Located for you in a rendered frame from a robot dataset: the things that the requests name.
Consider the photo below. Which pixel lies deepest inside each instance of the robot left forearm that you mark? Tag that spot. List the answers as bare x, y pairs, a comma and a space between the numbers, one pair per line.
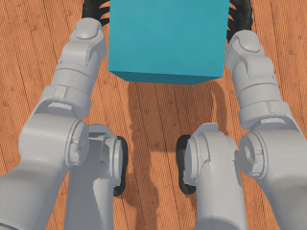
71, 87

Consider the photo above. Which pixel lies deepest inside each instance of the right robot hand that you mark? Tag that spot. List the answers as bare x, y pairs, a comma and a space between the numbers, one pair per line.
242, 18

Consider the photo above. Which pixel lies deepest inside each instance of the left robot upper arm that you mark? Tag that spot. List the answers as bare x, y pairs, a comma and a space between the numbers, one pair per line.
50, 146

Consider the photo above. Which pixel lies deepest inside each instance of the right robot upper arm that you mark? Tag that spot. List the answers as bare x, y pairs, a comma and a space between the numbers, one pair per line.
277, 160

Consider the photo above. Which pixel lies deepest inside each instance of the robot right shin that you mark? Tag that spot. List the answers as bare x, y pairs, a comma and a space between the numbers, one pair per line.
232, 147

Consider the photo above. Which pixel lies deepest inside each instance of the robot right foot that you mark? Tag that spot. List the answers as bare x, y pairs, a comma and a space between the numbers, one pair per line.
181, 145

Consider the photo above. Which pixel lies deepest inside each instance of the carton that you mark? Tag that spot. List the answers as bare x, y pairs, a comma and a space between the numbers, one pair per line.
167, 41

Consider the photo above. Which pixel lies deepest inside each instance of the left robot hand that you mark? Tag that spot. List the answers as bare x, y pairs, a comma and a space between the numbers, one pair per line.
91, 9

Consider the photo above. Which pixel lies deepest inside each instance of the robot right forearm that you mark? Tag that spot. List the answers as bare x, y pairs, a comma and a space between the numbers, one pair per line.
256, 87

